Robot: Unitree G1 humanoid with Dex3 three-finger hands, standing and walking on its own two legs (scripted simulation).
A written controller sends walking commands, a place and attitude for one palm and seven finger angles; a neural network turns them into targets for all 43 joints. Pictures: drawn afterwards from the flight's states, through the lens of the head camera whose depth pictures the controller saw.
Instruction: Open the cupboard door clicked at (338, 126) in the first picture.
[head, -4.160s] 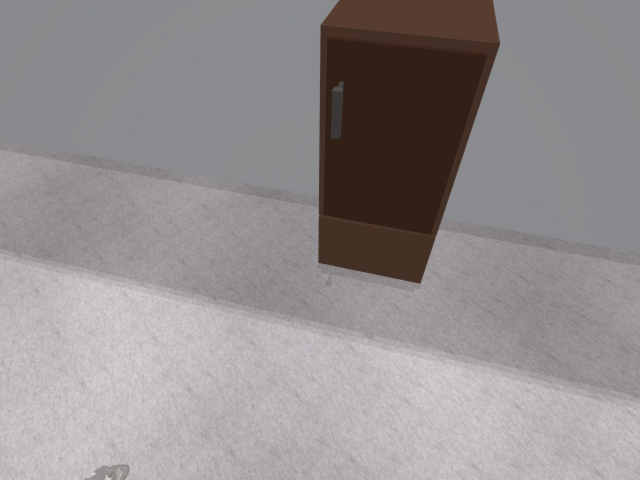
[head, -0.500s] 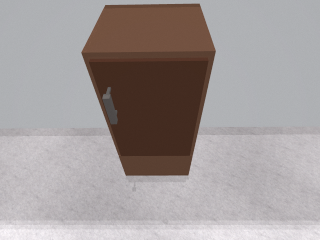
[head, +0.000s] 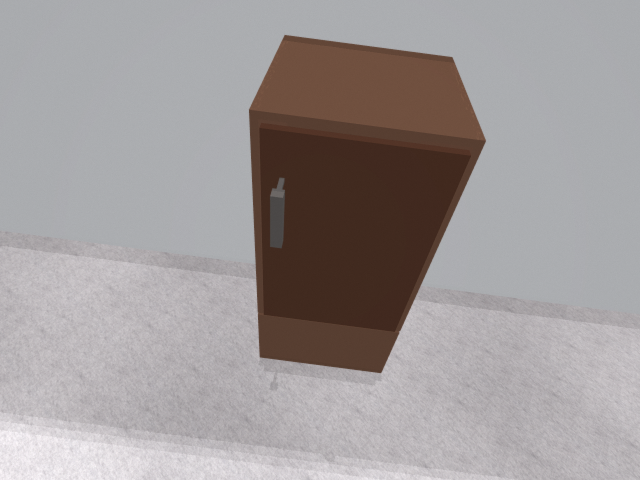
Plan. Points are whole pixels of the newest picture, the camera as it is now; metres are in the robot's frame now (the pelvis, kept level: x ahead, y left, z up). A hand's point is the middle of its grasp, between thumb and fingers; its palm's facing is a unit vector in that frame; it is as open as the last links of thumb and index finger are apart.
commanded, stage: come to a stop and stand still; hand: left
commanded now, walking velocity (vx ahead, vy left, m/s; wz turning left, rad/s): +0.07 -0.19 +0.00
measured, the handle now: (279, 212) +0.61 +0.12 -0.05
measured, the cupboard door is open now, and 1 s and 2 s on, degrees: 0 0 0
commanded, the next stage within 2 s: look again from close up in 0.76 s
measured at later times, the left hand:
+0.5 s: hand out of the picture +0.02 +0.12 -0.17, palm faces +0.01 -0.97 -0.22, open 7.2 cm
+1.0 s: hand out of the picture -0.03 +0.10 -0.18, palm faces +0.03 -0.99 -0.16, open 7.3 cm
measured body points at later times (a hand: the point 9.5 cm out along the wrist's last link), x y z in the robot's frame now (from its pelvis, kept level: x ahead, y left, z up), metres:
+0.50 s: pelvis +0.00 -0.06 +0.00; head +0.00 -0.07 +0.45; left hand +0.02 +0.17 -0.15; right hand -0.05 -0.27 -0.17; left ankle +0.00 +0.10 -0.74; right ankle -0.03 -0.15 -0.74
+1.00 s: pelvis +0.00 -0.04 -0.01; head +0.02 -0.05 +0.44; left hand -0.03 +0.16 -0.17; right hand +0.02 -0.28 -0.17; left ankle -0.01 +0.08 -0.74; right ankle -0.03 -0.15 -0.74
